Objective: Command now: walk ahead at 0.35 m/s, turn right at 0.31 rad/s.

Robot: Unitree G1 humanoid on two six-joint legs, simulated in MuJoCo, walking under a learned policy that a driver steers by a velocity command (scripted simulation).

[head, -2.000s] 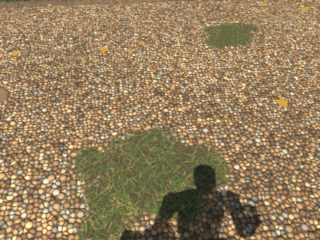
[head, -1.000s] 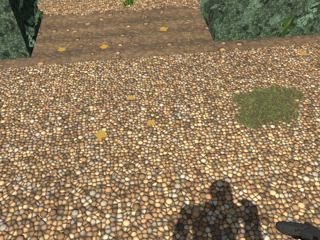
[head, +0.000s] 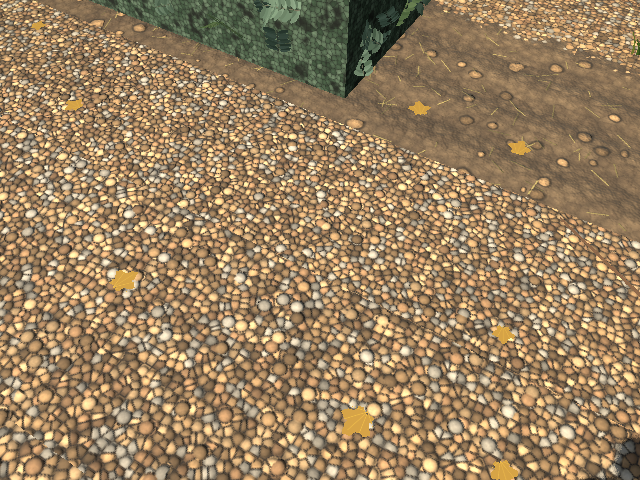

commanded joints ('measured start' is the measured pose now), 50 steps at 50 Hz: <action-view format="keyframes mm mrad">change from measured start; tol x32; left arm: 1 117 60 32 -4 13 4 -29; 9 -93 61 34 -137 14 68 -154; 14 503 208 99 66 41 37 -58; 21 41 173 34 -158 14 107 -2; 50 45 22 16 -202 24 125 20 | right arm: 1 -99 -153 -48 -67 19 -19 -62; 50 -161 -172 -50 -119 16 118 -17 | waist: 1 57 33 -95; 11 -63 1 -4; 15 55 -315 -357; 17 114 56 -662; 22 -31 116 -159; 37 41 -175 -138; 41 58 291 -286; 50 7 230 -89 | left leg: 1 -181 139 101 -66 484 -3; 13 -44 290 165 953 518 -127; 15 -858 29 -70 1841 -710 -280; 23 -619 87 -182 1311 -54 -206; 26 -519 27 -182 631 194 -249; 34 -484 8 -302 237 99 -202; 40 262 370 -527 -61 485 -4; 50 -137 145 -407 -184 -28 37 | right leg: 1 301 57 -88 -254 543 6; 10 -26 -7 -138 -616 497 53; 13 617 131 -278 -673 669 -33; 15 1371 -196 288 -277 1478 -412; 20 669 -305 547 -631 221 -402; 24 261 43 240 -611 342 -283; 38 371 106 560 -489 -78 -140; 41 22 301 237 133 -648 14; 45 39 201 91 346 -340 68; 50 288 135 -91 -158 -366 86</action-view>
